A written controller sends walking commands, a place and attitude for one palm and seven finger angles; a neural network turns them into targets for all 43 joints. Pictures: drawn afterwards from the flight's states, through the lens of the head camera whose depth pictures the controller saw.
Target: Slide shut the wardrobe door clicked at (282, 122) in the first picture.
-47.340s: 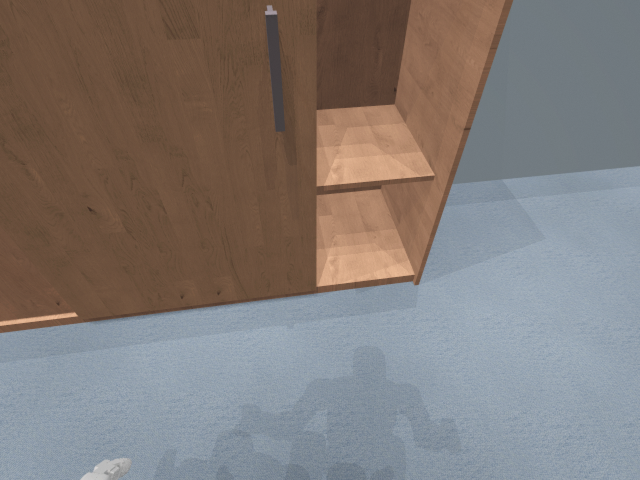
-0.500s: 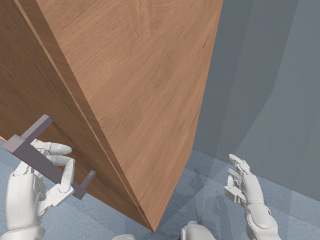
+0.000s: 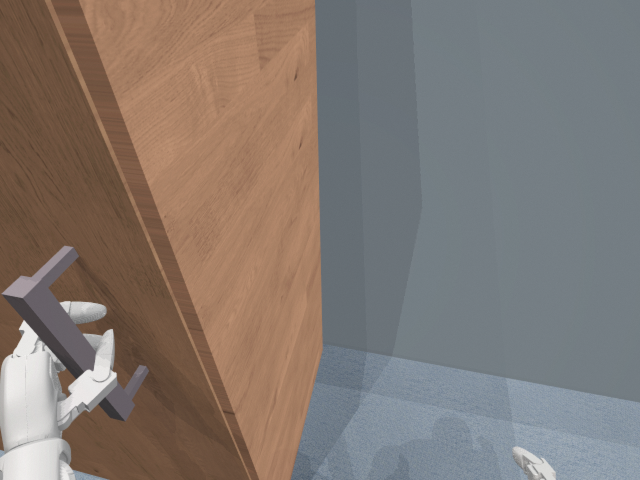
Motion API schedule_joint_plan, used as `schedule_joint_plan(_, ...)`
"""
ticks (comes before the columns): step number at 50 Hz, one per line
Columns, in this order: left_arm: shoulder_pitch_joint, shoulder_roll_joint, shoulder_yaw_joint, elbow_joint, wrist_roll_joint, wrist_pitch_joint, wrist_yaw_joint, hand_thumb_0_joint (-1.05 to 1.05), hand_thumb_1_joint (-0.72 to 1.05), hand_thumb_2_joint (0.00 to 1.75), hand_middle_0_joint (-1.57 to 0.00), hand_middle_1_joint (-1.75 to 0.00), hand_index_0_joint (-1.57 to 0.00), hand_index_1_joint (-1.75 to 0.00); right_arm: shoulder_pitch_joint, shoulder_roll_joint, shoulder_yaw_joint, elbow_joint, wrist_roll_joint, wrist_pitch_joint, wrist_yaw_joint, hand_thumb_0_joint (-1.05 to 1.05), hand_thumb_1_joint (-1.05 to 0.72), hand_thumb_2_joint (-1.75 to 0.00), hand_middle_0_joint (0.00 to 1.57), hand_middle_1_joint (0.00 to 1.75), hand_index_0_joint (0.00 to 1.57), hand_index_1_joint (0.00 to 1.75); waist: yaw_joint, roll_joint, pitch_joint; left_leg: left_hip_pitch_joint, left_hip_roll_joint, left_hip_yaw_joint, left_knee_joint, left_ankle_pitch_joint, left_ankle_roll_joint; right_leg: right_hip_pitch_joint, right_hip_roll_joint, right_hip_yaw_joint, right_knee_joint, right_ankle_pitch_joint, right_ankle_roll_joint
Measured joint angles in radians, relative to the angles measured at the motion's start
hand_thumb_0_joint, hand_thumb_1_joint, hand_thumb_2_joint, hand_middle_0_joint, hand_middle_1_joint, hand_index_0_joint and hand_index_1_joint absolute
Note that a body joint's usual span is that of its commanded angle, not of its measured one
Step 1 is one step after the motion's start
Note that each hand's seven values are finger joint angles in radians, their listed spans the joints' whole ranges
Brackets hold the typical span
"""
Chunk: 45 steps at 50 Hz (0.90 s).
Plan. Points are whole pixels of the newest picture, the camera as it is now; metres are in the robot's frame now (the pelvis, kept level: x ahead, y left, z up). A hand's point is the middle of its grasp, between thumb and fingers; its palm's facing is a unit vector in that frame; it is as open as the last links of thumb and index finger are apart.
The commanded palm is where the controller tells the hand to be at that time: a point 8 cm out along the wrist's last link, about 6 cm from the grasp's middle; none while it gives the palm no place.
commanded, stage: stop walking and hold the door there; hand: left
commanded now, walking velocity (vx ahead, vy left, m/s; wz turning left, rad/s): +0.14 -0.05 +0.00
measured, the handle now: (95, 343) +0.23 +0.26 +0.12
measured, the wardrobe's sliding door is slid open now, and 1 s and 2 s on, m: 0.00 0.01 0.01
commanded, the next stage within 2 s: loosen the grip on the handle in 0.70 s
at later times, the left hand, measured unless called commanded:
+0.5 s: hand (104, 370) +0.20 +0.24 +0.12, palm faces +0.42 -0.89 -0.19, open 5.6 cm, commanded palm +0.15 +0.24 +0.11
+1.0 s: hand (87, 373) +0.19 +0.25 +0.12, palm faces +0.52 -0.85 -0.07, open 7.5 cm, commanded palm +0.14 +0.27 +0.12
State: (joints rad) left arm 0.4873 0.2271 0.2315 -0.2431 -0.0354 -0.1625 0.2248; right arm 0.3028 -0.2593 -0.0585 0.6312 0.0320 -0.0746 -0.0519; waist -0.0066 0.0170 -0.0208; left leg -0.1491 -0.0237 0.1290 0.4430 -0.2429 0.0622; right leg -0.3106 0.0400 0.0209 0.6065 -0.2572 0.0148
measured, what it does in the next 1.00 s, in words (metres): steps on the spot: right foot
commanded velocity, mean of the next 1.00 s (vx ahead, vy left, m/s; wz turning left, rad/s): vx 0.02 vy -0.01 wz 0.00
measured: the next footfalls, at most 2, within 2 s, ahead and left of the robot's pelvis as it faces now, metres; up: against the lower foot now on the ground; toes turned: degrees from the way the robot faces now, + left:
right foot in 0.08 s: +0.06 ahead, -0.10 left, +0.00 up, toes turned +3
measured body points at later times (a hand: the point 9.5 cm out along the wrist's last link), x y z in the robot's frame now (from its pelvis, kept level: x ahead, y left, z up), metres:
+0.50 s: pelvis +0.00 +0.03 +0.00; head -0.01 +0.02 +0.45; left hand +0.17 +0.28 +0.13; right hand +0.18 -0.19 -0.08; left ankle +0.02 +0.09 -0.74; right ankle +0.02 -0.10 -0.74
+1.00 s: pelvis -0.01 +0.00 -0.01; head -0.02 +0.00 +0.44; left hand +0.16 +0.29 +0.13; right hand +0.21 -0.19 -0.07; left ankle +0.02 +0.09 -0.74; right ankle +0.02 -0.10 -0.74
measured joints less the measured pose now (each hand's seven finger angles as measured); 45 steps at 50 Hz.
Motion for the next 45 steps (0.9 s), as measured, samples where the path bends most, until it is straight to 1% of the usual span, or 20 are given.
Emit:
schedule_joint_plan(2, -0.011, -0.003, -0.005, 0.017, 0.006, 0.011, -0.008, -0.11, 0.66, 0.71, -0.46, -1.4, -0.35, -1.4, -0.001, 0.015, 0.004, -0.01, 0.0, -0.007, 0.004, 0.01, -0.9, -0.9, 0.19, 0.3, 0.2, 0.29, -0.004, 0.012, -0.026, -0.018, 0.005, 0.007, 0.026, 0.009, -0.001, 0.039, -0.022, -0.005, 0.017, -0.008, 0.008)
schedule_joint_plan(4, -0.02, -0.006, -0.002, 0.023, 0.008, 0.014, -0.012, -0.11, 0.65, 0.73, -0.46, -1.4, -0.35, -1.4, -0.015, 0.034, 0.018, -0.011, -0.002, -0.012, 0.01, 0.01, -0.9, -0.9, 0.19, 0.3, 0.2, 0.29, 0.009, 0.012, -0.045, -0.045, 0.005, 0.023, 0.062, -0.006, -0.006, 0.085, -0.038, 0.005, -0.039, -0.031, -0.002)
schedule_joint_plan(5, -0.03, -0.018, -0.004, 0.032, 0.008, 0.012, -0.012, -0.11, 0.65, 0.73, -0.46, -1.4, -0.34, -1.4, -0.028, 0.04, 0.024, -0.007, -0.005, -0.011, 0.011, 0.01, -0.9, -0.9, 0.19, 0.3, 0.2, 0.29, 0.014, 0.027, -0.044, -0.054, 0.017, 0.024, 0.075, -0.014, -0.007, 0.086, -0.027, 0.005, -0.053, -0.028, -0.015)
schedule_joint_plan(6, -0.038, -0.027, -0.007, 0.037, 0.007, 0.011, -0.012, -0.1, 0.65, 0.74, -0.46, -1.4, -0.34, -1.4, -0.038, 0.046, 0.031, -0.004, -0.009, -0.009, 0.012, 0.01, -0.9, -0.9, 0.19, 0.3, 0.2, 0.29, 0.014, 0.04, -0.041, -0.06, 0.025, 0.02, 0.08, -0.019, -0.008, 0.088, -0.019, 0.0, -0.067, -0.012, -0.023)
schedule_joint_plan(8, -0.047, -0.036, -0.016, 0.033, 0.0, 0.01, -0.014, -0.09, 0.66, 0.74, -0.46, -1.4, -0.34, -1.4, -0.049, 0.06, 0.046, -0.004, -0.015, -0.008, 0.015, 0.01, -0.9, -0.9, 0.19, 0.3, 0.2, 0.29, 0.018, 0.045, -0.036, -0.073, 0.029, 0.015, 0.078, -0.031, -0.011, 0.084, -0.014, -0.004, -0.093, 0.02, -0.031)
schedule_joint_plan(11, -0.049, -0.044, -0.033, -0.001, -0.009, 0.004, -0.017, -0.07, 0.67, 0.75, -0.46, -1.4, -0.35, -1.4, -0.057, 0.069, 0.064, -0.007, -0.024, -0.008, 0.02, 0.01, -0.9, -0.9, 0.2, 0.3, 0.2, 0.29, 0.035, 0.035, -0.021, -0.082, 0.03, 0.017, 0.059, -0.013, -0.011, 0.079, -0.011, 0.001, -0.123, 0.045, -0.03)
schedule_joint_plan(13, -0.043, -0.047, -0.046, -0.027, -0.008, -0.004, -0.018, -0.06, 0.67, 0.76, -0.46, -1.4, -0.36, -1.4, -0.06, 0.069, 0.072, -0.008, -0.028, -0.008, 0.017, 0.01, -0.9, -0.9, 0.2, 0.3, 0.2, 0.3, 0.046, 0.026, -0.007, -0.076, 0.03, 0.025, 0.037, 0.026, -0.003, 0.079, -0.011, 0.008, -0.133, 0.052, -0.024)
schedule_joint_plan(15, -0.033, -0.047, -0.059, -0.046, -0.007, -0.011, -0.019, -0.06, 0.67, 0.76, -0.46, -1.4, -0.37, -1.4, -0.06, 0.069, 0.075, -0.009, -0.026, -0.006, 0.013, 0.01, -0.9, -0.9, 0.2, 0.3, 0.2, 0.3, 0.052, 0.014, 0.001, -0.065, 0.019, 0.032, 0.02, 0.027, 0.007, 0.08, -0.019, 0.016, -0.131, 0.049, -0.018)
schedule_joint_plan(18, -0.017, -0.05, -0.074, -0.063, 0.001, -0.019, -0.02, -0.06, 0.67, 0.77, -0.46, -1.4, -0.39, -1.4, -0.059, 0.067, 0.075, -0.015, -0.024, -0.002, 0.007, 0.01, -0.9, -0.9, 0.2, 0.3, 0.2, 0.3, 0.053, 0.004, 0.003, -0.052, 0.002, 0.033, 0.001, 0.027, 0.015, 0.083, -0.034, 0.02, -0.125, 0.041, -0.007)
schedule_joint_plan(22, 0.0, -0.06, -0.093, -0.072, 0.008, -0.023, -0.021, -0.06, 0.67, 0.77, -0.46, -1.4, -0.41, -1.4, -0.065, 0.063, 0.07, -0.019, -0.021, -0.001, 0.005, 0.01, -0.9, -0.9, 0.2, 0.3, 0.2, 0.3, 0.057, 0.014, 0.002, -0.042, -0.006, 0.027, -0.011, 0.026, 0.018, 0.098, -0.041, 0.014, -0.142, 0.04, 0.001)
schedule_joint_plan(30, 0.032, -0.099, -0.117, -0.102, 0.003, -0.022, -0.01, -0.04, 0.67, 0.79, -0.46, -1.4, -0.4, -1.4, -0.082, 0.059, 0.068, -0.042, -0.019, -0.003, 0.012, 0.01, -0.9, -0.9, 0.2, 0.3, 0.2, 0.3, 0.067, 0.024, 0.002, -0.029, -0.013, 0.026, -0.036, 0.03, 0.021, 0.112, -0.048, 0.015, -0.167, 0.044, 0.006)
schedule_joint_plan(40, 0.061, -0.109, -0.127, -0.123, 0.003, -0.027, -0.003, -0.05, 0.67, 0.8, -0.46, -1.4, -0.4, -1.4, -0.086, 0.058, 0.07, -0.06, -0.018, 0.008, 0.013, 0.01, -0.9, -0.9, 0.2, 0.3, 0.2, 0.3, 0.072, 0.028, -0.002, -0.03, -0.017, 0.017, -0.045, 0.028, 0.021, 0.115, -0.05, 0.006, -0.179, 0.04, 0.007)
schedule_joint_plan(41, 0.036, -0.071, -0.114, -0.124, 0.035, -0.025, -0.027, -0.07, 0.64, 0.78, -0.46, -1.4, -0.4, -1.4, -0.075, 0.062, 0.062, -0.076, -0.03, 0.004, 0.012, 0.01, -0.9, -0.9, 0.2, 0.3, 0.2, 0.3, 0.081, 0.024, 0.008, -0.052, -0.01, 0.009, -0.02, 0.021, 0.02, 0.107, -0.046, -0.004, -0.173, 0.038, 0.005)
schedule_joint_plan(42, -0.012, -0.021, -0.104, -0.098, 0.065, -0.048, -0.056, -0.1, 0.61, 0.76, -0.46, -1.4, -0.4, -1.4, -0.072, 0.071, 0.051, -0.07, -0.046, -0.019, 0.011, 0.01, -0.9, -0.9, 0.2, 0.3, 0.2, 0.3, 0.097, 0.01, 0.03, -0.062, -0.009, -0.003, -0.006, 0.021, 0.019, 0.102, -0.046, -0.017, -0.163, 0.037, 0.0)
schedule_joint_plan(43, -0.056, 0.013, -0.094, -0.084, 0.058, -0.049, -0.075, -0.11, 0.59, 0.75, -0.46, -1.4, -0.41, -1.4, -0.081, 0.079, 0.052, -0.051, -0.044, -0.038, 0.013, 0.01, -0.9, -0.9, 0.2, 0.3, 0.2, 0.29, 0.1, -0.012, 0.049, -0.071, -0.014, -0.02, -0.006, 0.034, 0.017, 0.094, -0.052, -0.035, -0.15, 0.034, -0.007)
schedule_joint_plan(44, -0.094, 0.026, -0.083, -0.078, 0.022, -0.033, -0.088, -0.12, 0.57, 0.73, -0.46, -1.4, -0.41, -1.4, -0.094, 0.086, 0.056, -0.033, -0.037, -0.052, 0.019, 0.01, -0.9, -0.9, 0.2, 0.3, 0.2, 0.29, 0.101, -0.034, 0.067, -0.074, -0.02, -0.033, -0.01, 0.047, 0.007, 0.082, -0.058, -0.046, -0.128, 0.032, -0.012)
schedule_joint_plan(45, -0.127, 0.019, -0.072, -0.074, -0.025, -0.009, -0.098, -0.13, 0.55, 0.72, -0.46, -1.4, -0.42, -1.4, -0.105, 0.089, 0.063, -0.022, -0.032, -0.063, 0.021, 0.01, -0.9, -0.9, 0.2, 0.3, 0.2, 0.3, 0.101, -0.05, 0.076, -0.077, -0.025, -0.042, -0.014, 0.058, -0.003, 0.067, -0.061, -0.047, -0.1, 0.03, -0.013)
